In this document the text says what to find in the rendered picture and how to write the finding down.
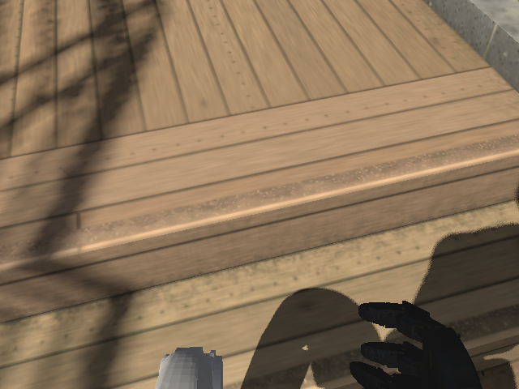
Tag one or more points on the stairs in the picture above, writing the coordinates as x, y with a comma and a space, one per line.
276, 294

